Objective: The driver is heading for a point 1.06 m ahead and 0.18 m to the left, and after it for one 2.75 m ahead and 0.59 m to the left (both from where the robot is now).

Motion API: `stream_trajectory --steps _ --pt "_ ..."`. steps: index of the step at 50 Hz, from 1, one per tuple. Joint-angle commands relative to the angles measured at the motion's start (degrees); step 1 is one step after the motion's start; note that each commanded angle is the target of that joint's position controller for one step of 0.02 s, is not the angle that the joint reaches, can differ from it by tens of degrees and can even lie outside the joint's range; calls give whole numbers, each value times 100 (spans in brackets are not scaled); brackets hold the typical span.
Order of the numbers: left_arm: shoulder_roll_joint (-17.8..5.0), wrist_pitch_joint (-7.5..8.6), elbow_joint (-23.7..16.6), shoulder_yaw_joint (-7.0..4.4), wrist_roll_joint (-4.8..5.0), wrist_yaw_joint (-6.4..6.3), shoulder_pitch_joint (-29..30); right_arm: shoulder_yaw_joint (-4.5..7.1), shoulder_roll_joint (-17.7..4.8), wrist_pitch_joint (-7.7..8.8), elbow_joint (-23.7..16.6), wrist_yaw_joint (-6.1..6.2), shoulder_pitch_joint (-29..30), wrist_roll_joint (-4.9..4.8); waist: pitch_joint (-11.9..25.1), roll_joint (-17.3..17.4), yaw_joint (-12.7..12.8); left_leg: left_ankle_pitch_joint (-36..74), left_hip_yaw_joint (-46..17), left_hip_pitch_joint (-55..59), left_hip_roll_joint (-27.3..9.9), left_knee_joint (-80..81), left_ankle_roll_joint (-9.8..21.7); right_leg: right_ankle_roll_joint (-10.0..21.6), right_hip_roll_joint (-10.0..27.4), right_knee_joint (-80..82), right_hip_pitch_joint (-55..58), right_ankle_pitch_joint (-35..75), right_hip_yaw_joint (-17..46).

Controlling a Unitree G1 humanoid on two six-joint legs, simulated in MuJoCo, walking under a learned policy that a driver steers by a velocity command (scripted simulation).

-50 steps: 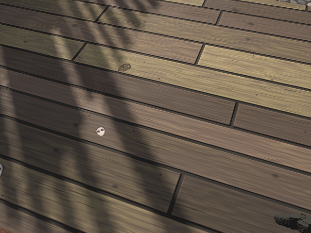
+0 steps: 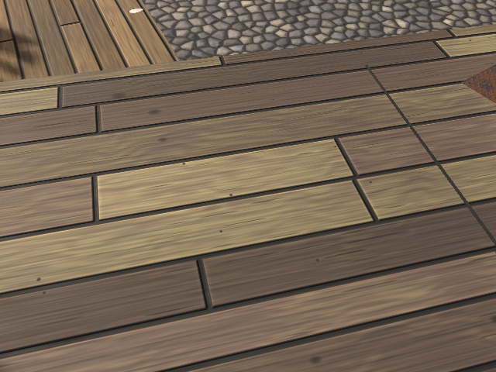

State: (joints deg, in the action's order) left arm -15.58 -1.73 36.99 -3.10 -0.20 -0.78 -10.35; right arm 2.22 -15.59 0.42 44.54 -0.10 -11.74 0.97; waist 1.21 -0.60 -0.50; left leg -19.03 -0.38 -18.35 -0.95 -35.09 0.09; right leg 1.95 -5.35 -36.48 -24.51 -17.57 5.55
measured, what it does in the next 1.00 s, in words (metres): walks ahead: right foot, then left foot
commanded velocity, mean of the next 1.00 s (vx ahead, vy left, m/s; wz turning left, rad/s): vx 0.44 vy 0.00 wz -0.04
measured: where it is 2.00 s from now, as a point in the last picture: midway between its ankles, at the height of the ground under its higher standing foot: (255, 237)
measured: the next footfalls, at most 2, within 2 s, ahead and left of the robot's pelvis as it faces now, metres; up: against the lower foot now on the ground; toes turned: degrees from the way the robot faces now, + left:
right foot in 0.40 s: +0.24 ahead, -0.16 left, +0.00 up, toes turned -2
left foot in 0.90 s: +0.58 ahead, +0.07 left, +0.00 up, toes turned +1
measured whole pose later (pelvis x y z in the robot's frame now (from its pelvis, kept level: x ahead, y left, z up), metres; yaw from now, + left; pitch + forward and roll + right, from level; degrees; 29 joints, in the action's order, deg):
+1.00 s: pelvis +0.45 -0.01 +0.00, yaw -1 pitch +2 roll -1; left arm -16.6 3.9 49.8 -2.6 1.5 0.2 -20.1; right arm 2.2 -15.6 4.6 41.4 -2.1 -6.6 -0.3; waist -2.7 -0.7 1.5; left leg -8.7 2.8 -25.3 1.3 -32.0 3.8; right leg 1.5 0.0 -64.3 -15.6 -25.4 2.8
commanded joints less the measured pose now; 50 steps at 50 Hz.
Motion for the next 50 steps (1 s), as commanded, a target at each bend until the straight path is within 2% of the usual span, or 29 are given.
stream_trajectory --steps 1,2,3,5,8,11,15,17,19,20,21,22,23,24,25,26,27,30,32,35,40,43,44,45,46,47,48,49,50 --pt "-692 283 -640 -189 160 -25 513 407 -1560 189 -132 -11 -780 159 -650 1539 -335 -3143 -3960 804 -2239 2852 1570 -82 99 -1724 -2247 -1375 71" --pt "-938 352 -561 -287 196 -13 469 348 -1300 261 -230 57 -426 87 -873 1218 -117 -2793 -3666 814 -2140 2790 1462 -51 357 -2117 -2400 -786 280" --pt "-907 368 -391 -299 130 8 270 291 -1053 310 -242 102 -280 -2 -794 1073 -9 -2227 -3089 1010 -1857 2676 1241 -98 467 -2228 -2418 -339 195" --pt "-687 405 -272 -275 34 44 285 246 -879 348 -165 125 -441 -107 -635 932 -89 -1354 -2280 1286 -1511 2699 1006 -177 630 -2210 -2360 300 -33" --pt "-343 477 -262 -188 62 89 550 217 -725 377 -23 121 -857 -124 -443 848 -268 -173 -1397 1439 -1185 2745 926 -272 705 -1658 -1971 942 -398" --pt "-138 540 -357 -97 106 150 958 252 -853 355 55 114 -1077 -155 -421 928 -467 488 -898 1379 -1074 2717 914 -346 677 -496 -1329 1196 -599" --pt "-249 603 -414 -81 174 263 1209 328 -1120 310 157 73 -1298 -226 -547 973 -591 579 -881 1282 -1285 2583 1015 -300 625 379 -667 988 -738" --pt "-382 638 -406 -104 206 297 1101 353 -1181 270 204 57 -1290 -272 -575 998 -459 653 -1000 1311 -1461 2453 992 -125 628 695 -309 861 -718" --pt "-604 645 -169 -213 182 265 395 341 -1170 235 211 56 -1155 -292 -271 882 5 1752 -773 1110 -1340 1800 811 113 466 1085 896 934 -848" --pt "-870 643 69 -345 172 206 -408 265 -951 252 202 50 -1126 -250 245 641 388 2389 -390 775 -1010 727 617 299 591 1145 2080 918 -666" --pt "-1330 613 244 -454 74 131 -1504 94 -510 297 -24 42 -1014 -69 1243 -404 810 1224 22 -366 -614 -1346 306 724 1884 1064 3741 806 852" --pt "-1694 590 348 -504 49 179 -1726 12 -193 437 -219 57 -1322 -166 1623 -1932 590 -1296 -70 -2228 221 -2921 68 1514 2797 1904 4658 -649 3272" --pt "-1159 623 324 -350 82 202 -1480 178 -856 535 -182 41 -944 -288 1009 -1164 701 -1175 -513 -2819 -129 -3604 109 1411 2669 2177 4147 -1191 3175" --pt "-909 640 299 -252 88 196 -1128 233 -1007 586 -269 0 -594 -343 424 -942 574 -606 -434 -2988 -370 -3627 222 1230 2460 2223 3590 -888 2438" --pt "-768 648 256 -193 60 204 -810 212 -888 590 -230 0 -481 -289 162 -532 425 -106 -357 -2799 -563 -3444 210 1155 2187 2348 3049 -324 1905" --pt "-643 646 243 -156 30 220 -572 220 -815 575 -239 -9 -396 -200 -96 -441 294 216 -336 -2653 -675 -3160 162 1133 1990 2497 2597 215 1515" --pt "-575 657 248 -133 -12 214 -447 212 -712 539 -224 -36 -457 -183 -145 -551 144 442 -349 -2365 -767 -3023 125 1106 1858 2634 2272 635 1217" --pt "-630 731 368 -158 33 182 -419 170 -507 422 -261 -60 -378 -150 -273 -404 -23 824 -227 -2281 -768 -2540 -64 1194 1748 2880 1869 1680 625" --pt "-723 734 478 -180 52 146 -508 123 -416 407 -418 -59 40 -110 -411 -274 46 1331 -182 -2337 -735 -1743 -158 1177 1672 2936 1766 2034 305" --pt "-854 703 622 -202 78 91 -730 38 -270 466 -602 -133 714 -139 -532 -263 267 2271 5 -1890 -515 -460 -117 1015 1502 3003 1588 2054 -96" --pt "-1010 619 970 -250 170 55 -1197 56 -425 505 -891 -265 1364 -186 -631 -200 376 2351 -91 -1827 -337 409 153 866 1899 2726 2443 2151 -59" --pt "-1141 512 1055 -293 142 23 -1166 145 -641 505 -856 -289 1007 -164 -287 -366 90 1642 126 -1142 -63 526 395 682 1954 1982 2941 3733 -107" --pt "-1151 463 1058 -285 121 10 -1082 248 -807 495 -688 -256 369 -156 129 -376 -278 1583 328 -253 142 613 545 568 1767 1155 2884 4650 -274" --pt "-1009 435 1022 -212 68 -14 -1108 370 -1070 474 -449 -195 -557 -149 783 -267 -678 1727 167 1240 -37 459 742 379 1478 -93 2227 4413 -472" --pt "-398 506 863 -22 -3 15 -1761 491 -1659 459 -363 -146 -1254 -8 1816 864 -540 1329 -2085 3631 -1557 400 1519 33 780 -2399 135 2138 -677" --pt "-235 628 999 66 48 69 -1928 436 -1425 440 -260 -182 -1439 -125 2466 1720 -531 287 -4332 4324 -2191 1517 2052 -118 98 -3682 -1054 -1435 -76" --pt "-867 730 889 -100 205 117 -1398 315 -1073 435 -311 -176 -1103 -171 1638 1145 -604 -394 -3874 3771 -2014 1751 1736 -32 491 -4124 -1697 -1344 250" --pt "-929 784 716 -105 287 131 -832 269 -920 424 -370 -149 -710 -151 872 767 -512 -275 -3035 2896 -1798 1861 1521 39 787 -3976 -1829 -871 40" --pt "-847 789 654 -91 221 107 -558 231 -816 433 -383 -153 -360 -99 324 355 -317 264 -2426 1978 -1580 2046 1422 37 1042 -3569 -1680 -418 -100"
